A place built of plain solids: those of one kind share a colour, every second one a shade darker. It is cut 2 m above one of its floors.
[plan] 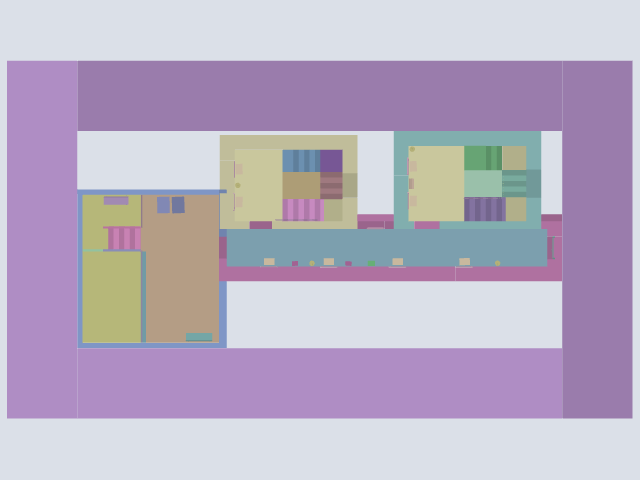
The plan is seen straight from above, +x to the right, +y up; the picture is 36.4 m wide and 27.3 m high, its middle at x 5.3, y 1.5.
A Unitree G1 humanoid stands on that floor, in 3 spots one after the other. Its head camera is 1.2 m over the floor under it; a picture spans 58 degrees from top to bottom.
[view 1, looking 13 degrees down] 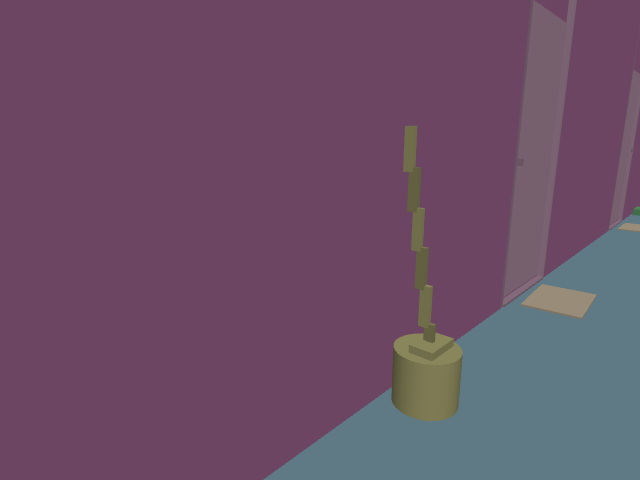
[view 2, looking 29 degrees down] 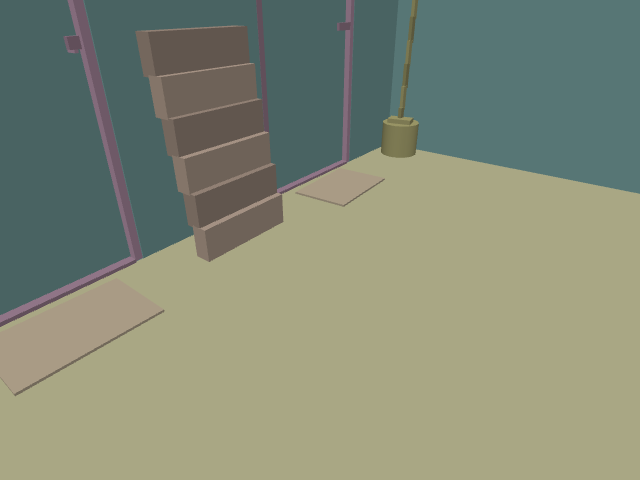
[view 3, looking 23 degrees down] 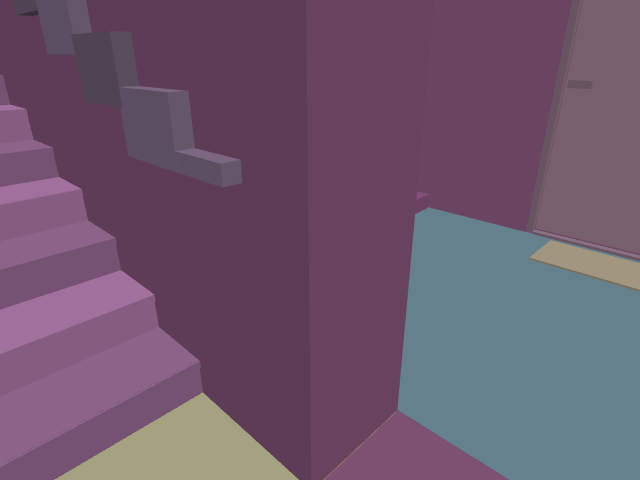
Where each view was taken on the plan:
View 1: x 17.07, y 1.06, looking -137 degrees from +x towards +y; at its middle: wall_corr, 1.60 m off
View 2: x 12.27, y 3.22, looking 127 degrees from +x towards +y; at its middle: floor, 2.48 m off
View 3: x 1.93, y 3.20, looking -46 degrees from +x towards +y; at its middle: wall_corr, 1.01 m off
